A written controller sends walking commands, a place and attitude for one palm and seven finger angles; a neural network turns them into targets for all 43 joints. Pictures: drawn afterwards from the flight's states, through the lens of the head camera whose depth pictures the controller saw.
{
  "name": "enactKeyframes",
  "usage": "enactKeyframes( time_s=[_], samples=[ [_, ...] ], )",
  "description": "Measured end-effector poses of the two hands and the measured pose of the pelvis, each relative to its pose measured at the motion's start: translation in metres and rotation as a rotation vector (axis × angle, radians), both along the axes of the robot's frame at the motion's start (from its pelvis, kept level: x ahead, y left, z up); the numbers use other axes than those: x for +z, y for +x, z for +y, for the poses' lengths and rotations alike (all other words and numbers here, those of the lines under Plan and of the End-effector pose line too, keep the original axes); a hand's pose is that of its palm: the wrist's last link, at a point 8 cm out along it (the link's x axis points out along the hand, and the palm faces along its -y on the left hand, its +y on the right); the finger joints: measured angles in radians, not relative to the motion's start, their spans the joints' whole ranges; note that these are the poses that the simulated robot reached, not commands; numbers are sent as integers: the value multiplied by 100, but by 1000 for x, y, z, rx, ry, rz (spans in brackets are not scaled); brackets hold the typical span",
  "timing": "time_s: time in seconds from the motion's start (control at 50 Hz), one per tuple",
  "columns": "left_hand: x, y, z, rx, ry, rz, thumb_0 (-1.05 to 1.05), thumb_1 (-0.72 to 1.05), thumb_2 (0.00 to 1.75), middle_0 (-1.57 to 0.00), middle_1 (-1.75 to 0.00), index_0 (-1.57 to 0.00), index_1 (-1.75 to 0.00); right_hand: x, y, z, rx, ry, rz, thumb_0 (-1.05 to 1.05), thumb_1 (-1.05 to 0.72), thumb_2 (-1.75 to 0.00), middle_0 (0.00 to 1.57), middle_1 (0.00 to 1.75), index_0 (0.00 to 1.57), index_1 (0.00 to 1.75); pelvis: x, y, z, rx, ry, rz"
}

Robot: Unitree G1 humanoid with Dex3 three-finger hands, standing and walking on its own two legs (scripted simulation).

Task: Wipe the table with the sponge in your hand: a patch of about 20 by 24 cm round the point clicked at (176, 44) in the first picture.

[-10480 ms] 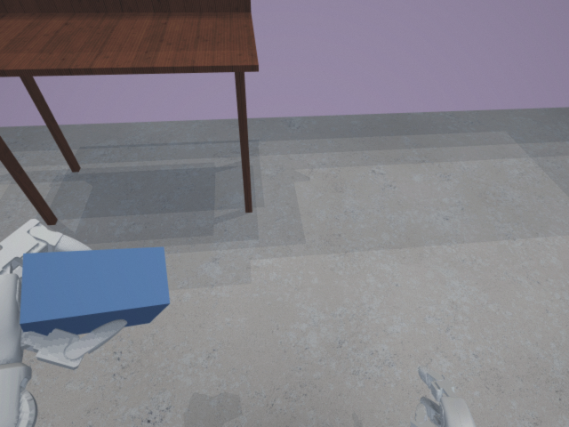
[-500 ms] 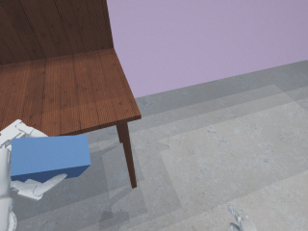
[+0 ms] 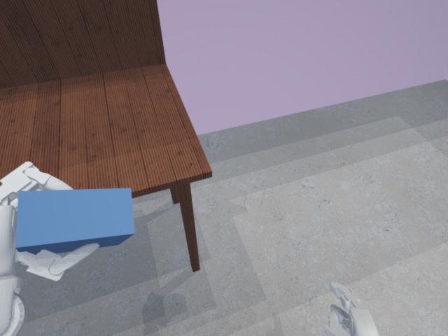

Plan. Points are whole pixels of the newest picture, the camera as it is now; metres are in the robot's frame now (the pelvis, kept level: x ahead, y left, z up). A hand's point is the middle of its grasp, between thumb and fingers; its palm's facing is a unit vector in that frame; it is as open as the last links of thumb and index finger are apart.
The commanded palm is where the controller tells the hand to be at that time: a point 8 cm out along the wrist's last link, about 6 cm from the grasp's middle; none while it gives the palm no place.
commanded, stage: look again from close up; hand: left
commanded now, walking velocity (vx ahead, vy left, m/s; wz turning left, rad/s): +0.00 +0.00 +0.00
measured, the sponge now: (94, 221) +0.24 +0.21 +0.14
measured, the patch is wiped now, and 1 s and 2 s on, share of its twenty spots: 0.00 0.00 0.00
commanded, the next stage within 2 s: shuffle to correct the standing spot in 0.02 s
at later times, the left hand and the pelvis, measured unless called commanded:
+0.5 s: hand (44, 191) +0.26 +0.28 +0.16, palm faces +0.40 -0.85 -0.34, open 10.1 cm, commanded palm +0.20 +0.31 +0.18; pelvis +0.05 +0.03 -0.01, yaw +0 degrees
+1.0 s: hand (28, 174) +0.28 +0.31 +0.17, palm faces +0.38 -0.78 -0.50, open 10.1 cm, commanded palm +0.23 +0.34 +0.18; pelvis +0.07 +0.06 -0.03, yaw +2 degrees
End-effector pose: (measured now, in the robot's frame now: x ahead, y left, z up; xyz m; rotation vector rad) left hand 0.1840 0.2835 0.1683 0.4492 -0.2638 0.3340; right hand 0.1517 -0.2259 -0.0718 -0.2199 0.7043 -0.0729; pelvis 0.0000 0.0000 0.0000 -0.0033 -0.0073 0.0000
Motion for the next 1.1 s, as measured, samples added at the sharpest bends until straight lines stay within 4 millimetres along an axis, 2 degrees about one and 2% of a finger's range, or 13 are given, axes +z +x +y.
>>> enactKeyframes(
  time_s=[0.08, 0.2, 0.28, 0.38, 0.5, 0.66, 0.74, 0.86, 0.9, 0.94, 1.0, 1.1],
  samples=[
    [-10, 3, 5, -25, -3, 43, -2, -50, 101, -73, -135, -76, -134, 2, 11, 11, 10, -18, 7, 1, -90, -89, 21, 30, 20, 30, 0, 9, 6, 11, -1, -1],
    [4, 12, 30, 46, 3, -50, -2, -50, 101, -73, -135, -76, -134, 7, 37, 30, 68, -24, -9, 1, -90, -89, 21, 30, 20, 30, -1, 20, 13, 20, -14, -2],
    [9, 19, 30, 35, -14, -101, -2, -50, 101, -73, -135, -76, -134, 12, 55, 38, 79, -21, -50, 1, -90, -89, 21, 30, 20, 30, -4, 28, 19, 7, -20, -2],
    [2, 31, 29, 4, -26, -89, -2, -50, 101, -73, -135, -76, -134, 15, 70, 42, 57, -19, -86, 1, -90, -89, 21, 30, 20, 30, -9, 37, 25, -1, -20, -7],
    [0, 40, 34, 0, -3, -85, -2, -50, 101, -73, -135, -76, -134, 7, 71, 40, 35, -22, -65, 1, -90, -89, 21, 30, 20, 30, -14, 46, 29, 6, -30, -12],
    [0, 39, 50, -5, 7, -156, -2, -50, 101, -73, -135, -76, -135, -9, 56, 35, -11, -69, 19, 1, -90, -89, 21, 30, 20, 30, -24, 50, 44, -6, -25, -5],
    [1, 53, 55, -9, 10, -116, -2, -50, 101, -73, -135, -76, -135, -10, 45, 43, -48, -39, 44, 1, -90, -89, 20, 30, 20, 30, -18, 54, 51, -20, -16, -28],
    [13, 72, 45, -74, 65, -60, -2, -50, 101, -72, -135, -76, -135, -14, 34, 56, -72, 13, 82, 1, -90, -89, 21, 30, 20, 30, -9, 67, 56, -16, -16, -23],
    [17, 75, 44, -89, 106, -50, -2, -50, 101, -72, -135, -76, -135, -21, 37, 57, -70, 18, 93, 1, -90, -89, 21, 30, 20, 30, -12, 72, 57, -2, -18, -22],
    [20, 71, 46, -88, 173, -72, -2, -50, 101, -72, -135, -76, -135, -33, 44, 56, -50, 20, 98, 1, -90, -89, 21, 30, 20, 30, -23, 76, 56, 47, 4, -22],
    [18, 60, 61, -35, 186, -89, -2, -50, 101, -72, -135, -76, -135, -44, 58, 55, -10, -4, 132, 1, -90, -89, 21, 30, 20, 30, -29, 73, 58, 27, -17, -33],
    [13, 56, 74, 49, 77, -103, -2, -50, 101, -72, -135, -75, -135, -26, 79, 61, 20, -36, 109, 1, -90, -89, 21, 30, 20, 30, -18, 77, 65, -11, 22, -17]
  ],
)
